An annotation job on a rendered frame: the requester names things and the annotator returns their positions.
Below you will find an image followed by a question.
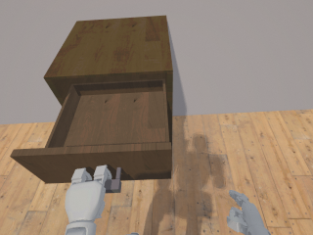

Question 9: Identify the robot left forearm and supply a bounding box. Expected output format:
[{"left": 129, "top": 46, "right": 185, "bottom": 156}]
[{"left": 65, "top": 220, "right": 97, "bottom": 235}]

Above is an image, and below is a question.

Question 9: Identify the right robot hand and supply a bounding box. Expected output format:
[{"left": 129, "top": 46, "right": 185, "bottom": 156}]
[{"left": 226, "top": 190, "right": 265, "bottom": 235}]

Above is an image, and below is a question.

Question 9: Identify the robot right forearm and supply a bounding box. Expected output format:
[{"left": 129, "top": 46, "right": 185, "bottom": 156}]
[{"left": 246, "top": 225, "right": 271, "bottom": 235}]

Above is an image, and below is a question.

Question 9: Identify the cabinet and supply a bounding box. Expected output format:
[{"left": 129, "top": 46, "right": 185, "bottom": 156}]
[{"left": 43, "top": 15, "right": 173, "bottom": 161}]

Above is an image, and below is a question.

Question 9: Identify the handle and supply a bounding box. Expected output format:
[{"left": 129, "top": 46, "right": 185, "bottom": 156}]
[{"left": 85, "top": 167, "right": 122, "bottom": 194}]

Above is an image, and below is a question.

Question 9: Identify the drawer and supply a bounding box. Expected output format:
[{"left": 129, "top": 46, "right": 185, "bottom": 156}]
[{"left": 10, "top": 78, "right": 172, "bottom": 184}]

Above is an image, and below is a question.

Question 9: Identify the left robot hand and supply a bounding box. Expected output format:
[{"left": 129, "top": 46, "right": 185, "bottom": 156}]
[{"left": 65, "top": 164, "right": 112, "bottom": 223}]

